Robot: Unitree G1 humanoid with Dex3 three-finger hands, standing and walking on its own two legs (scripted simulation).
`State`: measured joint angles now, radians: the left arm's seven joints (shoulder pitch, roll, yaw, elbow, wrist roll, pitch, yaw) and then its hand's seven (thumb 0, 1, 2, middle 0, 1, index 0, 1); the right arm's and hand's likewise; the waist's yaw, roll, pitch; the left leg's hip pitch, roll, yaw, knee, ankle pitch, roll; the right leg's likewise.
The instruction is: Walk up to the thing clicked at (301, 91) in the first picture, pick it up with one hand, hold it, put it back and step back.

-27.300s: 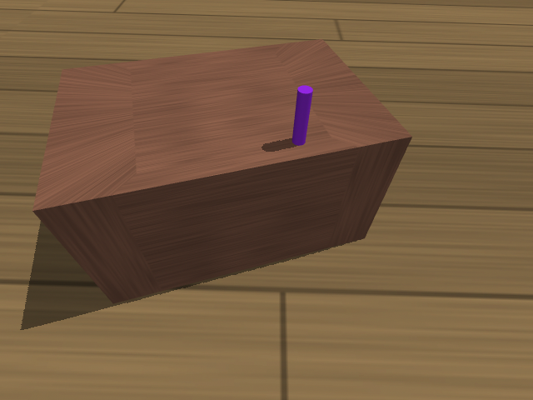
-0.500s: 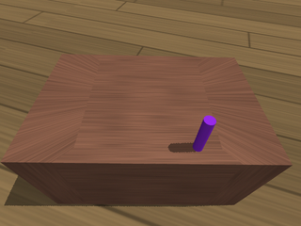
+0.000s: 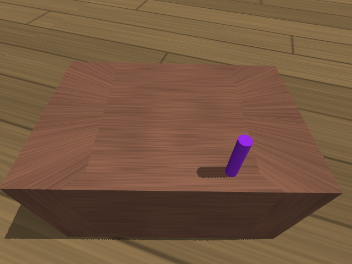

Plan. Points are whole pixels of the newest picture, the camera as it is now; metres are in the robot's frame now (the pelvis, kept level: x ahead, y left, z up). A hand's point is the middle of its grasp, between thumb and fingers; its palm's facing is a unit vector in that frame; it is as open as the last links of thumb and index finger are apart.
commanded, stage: stand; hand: right
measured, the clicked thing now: (237, 157) +0.42 -0.20 -0.09
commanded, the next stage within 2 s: step back in 0.20 s
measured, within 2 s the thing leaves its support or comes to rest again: neither
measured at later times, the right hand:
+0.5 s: hand out of the picture +0.05 -0.25 -0.17, palm faces -0.05 +0.90 -0.44, open 7.4 cm
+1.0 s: hand out of the picture -0.02 -0.23 -0.18, palm faces +0.00 +0.93 -0.37, open 7.4 cm
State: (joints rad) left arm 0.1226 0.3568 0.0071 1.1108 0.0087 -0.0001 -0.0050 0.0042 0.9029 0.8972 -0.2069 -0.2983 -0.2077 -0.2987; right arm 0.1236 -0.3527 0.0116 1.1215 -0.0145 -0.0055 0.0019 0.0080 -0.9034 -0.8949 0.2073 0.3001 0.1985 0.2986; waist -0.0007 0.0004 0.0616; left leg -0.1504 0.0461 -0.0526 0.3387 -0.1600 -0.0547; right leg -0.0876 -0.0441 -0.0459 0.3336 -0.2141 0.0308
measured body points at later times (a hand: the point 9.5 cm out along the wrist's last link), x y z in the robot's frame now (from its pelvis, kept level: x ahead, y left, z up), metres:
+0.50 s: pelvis -0.03 +0.04 -0.03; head +0.03 +0.05 +0.41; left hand +0.10 +0.36 -0.16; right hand +0.05 -0.30 -0.14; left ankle -0.03 +0.15 -0.75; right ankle -0.02 -0.13 -0.74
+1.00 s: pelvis -0.12 +0.04 -0.02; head -0.05 +0.02 +0.43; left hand -0.01 +0.34 -0.13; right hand -0.02 -0.28 -0.15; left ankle -0.12 +0.17 -0.68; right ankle -0.11 -0.08 -0.75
